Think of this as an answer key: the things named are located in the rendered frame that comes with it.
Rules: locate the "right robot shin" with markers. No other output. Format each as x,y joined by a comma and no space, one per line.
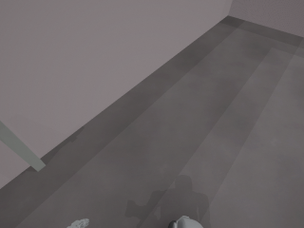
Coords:
184,217

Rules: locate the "left robot hand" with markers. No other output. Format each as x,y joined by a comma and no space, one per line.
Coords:
79,223

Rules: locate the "right robot thigh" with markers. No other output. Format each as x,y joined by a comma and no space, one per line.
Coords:
186,223

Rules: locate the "panel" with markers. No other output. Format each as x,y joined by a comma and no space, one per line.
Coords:
17,146

